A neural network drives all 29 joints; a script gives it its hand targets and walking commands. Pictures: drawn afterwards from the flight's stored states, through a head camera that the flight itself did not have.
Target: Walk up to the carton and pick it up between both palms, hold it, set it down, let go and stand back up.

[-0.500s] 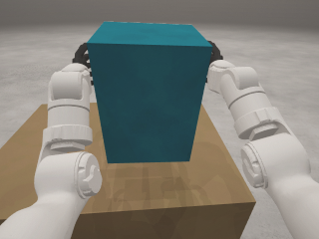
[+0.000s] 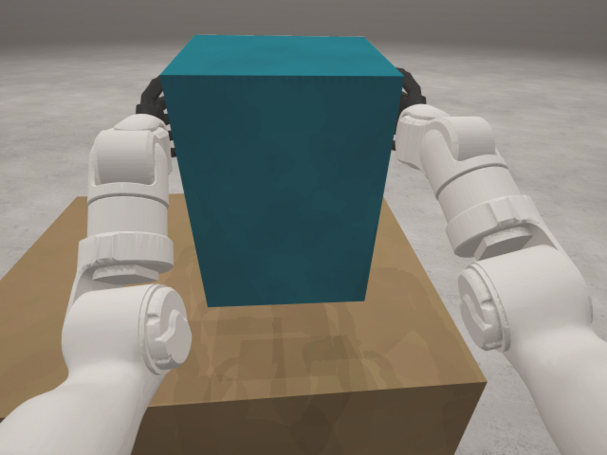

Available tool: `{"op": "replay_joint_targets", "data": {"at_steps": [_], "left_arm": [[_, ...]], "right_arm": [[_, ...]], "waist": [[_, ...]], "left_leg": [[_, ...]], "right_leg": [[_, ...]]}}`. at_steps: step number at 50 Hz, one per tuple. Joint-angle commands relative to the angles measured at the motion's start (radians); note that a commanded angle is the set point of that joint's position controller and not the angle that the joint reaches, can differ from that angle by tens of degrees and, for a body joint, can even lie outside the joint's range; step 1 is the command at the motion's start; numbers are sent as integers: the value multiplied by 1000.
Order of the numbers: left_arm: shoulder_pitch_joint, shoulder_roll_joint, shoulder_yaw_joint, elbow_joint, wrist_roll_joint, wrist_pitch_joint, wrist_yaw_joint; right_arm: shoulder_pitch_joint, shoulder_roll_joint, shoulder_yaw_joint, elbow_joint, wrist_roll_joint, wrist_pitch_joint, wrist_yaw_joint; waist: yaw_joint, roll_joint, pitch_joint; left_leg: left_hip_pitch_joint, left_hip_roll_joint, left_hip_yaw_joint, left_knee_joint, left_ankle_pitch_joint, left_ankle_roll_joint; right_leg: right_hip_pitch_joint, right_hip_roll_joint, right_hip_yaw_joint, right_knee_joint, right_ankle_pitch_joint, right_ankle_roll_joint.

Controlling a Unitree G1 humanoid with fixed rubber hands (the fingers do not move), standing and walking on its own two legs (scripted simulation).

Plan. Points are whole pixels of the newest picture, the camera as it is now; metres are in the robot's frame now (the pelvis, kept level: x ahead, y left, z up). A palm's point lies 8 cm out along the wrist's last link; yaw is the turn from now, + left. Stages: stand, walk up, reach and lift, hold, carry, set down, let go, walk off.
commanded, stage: hold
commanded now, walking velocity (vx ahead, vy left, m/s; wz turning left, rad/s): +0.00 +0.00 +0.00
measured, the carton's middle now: (284, 175) +0.38 +0.00 +0.27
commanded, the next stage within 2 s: set down in 1.68 s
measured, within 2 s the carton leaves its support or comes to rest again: neither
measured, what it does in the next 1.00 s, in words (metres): stands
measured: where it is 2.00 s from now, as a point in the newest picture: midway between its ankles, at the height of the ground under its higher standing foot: outside the picture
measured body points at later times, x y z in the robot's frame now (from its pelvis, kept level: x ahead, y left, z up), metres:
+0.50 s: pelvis +0.00 +0.00 +0.00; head -0.11 +0.02 +0.43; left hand +0.38 +0.14 +0.33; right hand +0.36 -0.17 +0.33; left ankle +0.01 +0.11 -0.75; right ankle +0.00 -0.10 -0.75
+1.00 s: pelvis +0.00 +0.01 +0.00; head -0.11 +0.03 +0.44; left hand +0.39 +0.15 +0.34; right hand +0.37 -0.15 +0.34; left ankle +0.01 +0.11 -0.75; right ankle +0.00 -0.10 -0.75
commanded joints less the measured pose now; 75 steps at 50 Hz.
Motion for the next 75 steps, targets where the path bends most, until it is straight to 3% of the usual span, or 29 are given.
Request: {"op": "replay_joint_targets", "data": {"at_steps": [1,12,15,18,19,24,25,29,31,32,33,37,38,41,42,43,45,46,48,50,51,58,61,63,64,66,68,71,75], "left_arm": [[-688,-635,-266,-108,-193,-70,-118],[-684,-617,-252,-91,-187,-74,-122],[-622,-662,-290,-152,-197,-76,-122],[-640,-666,-308,-155,-198,-74,-121],[-633,-662,-300,-134,-185,-73,-123],[-653,-632,-252,-122,-162,-75,-115],[-663,-642,-265,-123,-167,-73,-112],[-672,-598,-205,-42,-144,-71,-122],[-668,-635,-244,-24,-157,-73,-124],[-669,-641,-252,-27,-170,-78,-126],[-668,-665,-261,-5,-173,-76,-127],[-724,-648,-237,23,-171,-96,-121],[-732,-664,-245,6,-175,-101,-118],[-717,-654,-232,-7,-180,-105,-116],[-702,-678,-248,-7,-184,-98,-114],[-690,-671,-238,9,-178,-96,-114],[-694,-666,-253,-31,-181,-97,-115],[-667,-659,-238,-35,-174,-92,-116],[-647,-643,-226,-57,-169,-85,-118],[-641,-661,-258,-105,-180,-81,-117],[-639,-631,-232,-77,-168,-75,-116],[-608,-699,-324,-202,-197,-56,-113],[-606,-706,-336,-221,-186,-55,-113],[-612,-735,-365,-211,-200,-54,-113],[-644,-718,-367,-234,-206,-63,-112],[-656,-721,-382,-249,-214,-68,-106],[-649,-687,-332,-264,-197,-72,-95],[-623,-619,-245,-141,-152,-61,-96],[-636,-601,-222,-45,-145,-64,-118]], "right_arm": [[-694,601,119,-281,147,-28,149],[-696,603,114,-277,150,-28,139],[-625,604,133,-351,155,-44,129],[-619,601,129,-316,146,-34,128],[-599,596,127,-281,138,-28,130],[-709,665,187,-358,169,-42,131],[-704,657,171,-345,161,-41,133],[-705,657,142,-283,136,-33,137],[-668,616,93,-243,108,-35,144],[-673,614,90,-258,109,-40,146],[-676,599,68,-244,97,-43,147],[-730,612,53,-217,85,-50,155],[-708,606,43,-193,84,-51,161],[-716,605,57,-221,96,-63,162],[-698,584,47,-207,95,-66,162],[-715,585,58,-218,98,-71,162],[-681,589,72,-198,104,-61,158],[-683,595,92,-223,117,-60,156],[-662,593,107,-231,132,-53,152],[-660,594,127,-274,146,-57,148],[-676,605,139,-285,152,-54,146],[-661,596,171,-411,187,-53,137],[-613,588,154,-361,165,-45,142],[-600,572,118,-330,140,-48,150],[-627,604,141,-362,147,-53,150],[-633,616,143,-366,146,-56,148],[-666,663,202,-400,174,-57,146],[-656,659,183,-315,152,-35,147],[-667,646,128,-268,111,-35,146]], "waist": [[-2,49,-242],[-5,42,-250],[-29,58,-343],[-47,70,-273],[-44,72,-223],[38,0,-216],[20,3,-208],[39,-35,-193],[-10,19,-192],[-7,36,-216],[-31,50,-218],[-9,57,-208],[-20,77,-223],[-2,59,-252],[-25,84,-245],[-8,73,-235],[-21,74,-223],[-1,64,-233],[-2,29,-230],[-9,45,-269],[12,16,-243],[-21,78,-287],[-37,102,-261],[-73,125,-235],[-50,119,-268],[-56,113,-292],[7,57,-327],[40,-25,-209],[23,-35,-191]], "left_leg": [[44,6,-6,-36,144,-46],[45,-3,-4,-29,144,-41],[106,-14,-8,5,232,-54],[111,-6,-17,0,210,-66],[91,-3,-13,-14,188,-64],[59,-14,0,-17,179,-26],[62,-8,-2,-21,169,-28],[59,-13,16,-29,99,-2],[60,1,6,-40,74,-18],[50,-2,5,-30,71,-21],[48,0,-1,-32,64,-26],[18,6,-4,-36,12,-20],[15,14,-15,-45,13,-24],[19,7,-11,-38,47,-25],[34,12,-18,-40,61,-35],[29,10,-15,-40,70,-36],[43,11,-12,-35,111,-48],[52,10,-10,-27,139,-46],[65,8,-10,-26,159,-43],[86,3,-10,-14,209,-52],[79,-3,-4,-10,204,-43],[128,-2,-11,14,298,-69],[119,1,-12,6,263,-75],[104,8,-16,-7,217,-82],[95,4,-14,-4,203,-76],[95,2,-15,-5,194,-78],[96,-5,-5,4,248,-55],[62,-5,10,-35,134,-19],[60,-9,15,-38,75,-2]], "right_leg": [[76,-17,18,-4,150,48],[88,-27,19,-3,182,59],[95,-26,18,8,279,71],[68,-20,14,-2,236,68],[59,-19,11,-5,211,66],[64,-23,14,-3,192,84],[47,-18,10,-4,170,82],[16,-31,27,-31,65,79],[-7,-25,21,-31,36,60],[-4,-36,34,-36,30,59],[-7,-32,32,-34,25,50],[-26,-36,27,-37,-59,54],[-12,-29,22,-26,-36,52],[17,-31,24,-12,19,52],[17,-24,16,-7,47,45],[22,-19,10,-8,54,47],[42,-16,10,-5,105,48],[66,-15,14,-2,142,48],[76,-11,13,-1,162,53],[80,-9,11,4,204,54],[79,-13,13,-5,203,63],[92,-4,9,5,282,55],[68,-8,9,4,238,50],[49,-3,2,2,195,39],[67,-8,6,5,190,46],[68,-11,6,8,194,50],[94,-6,4,22,240,66],[51,-9,9,-6,132,78],[13,-33,33,-35,60,78]]}}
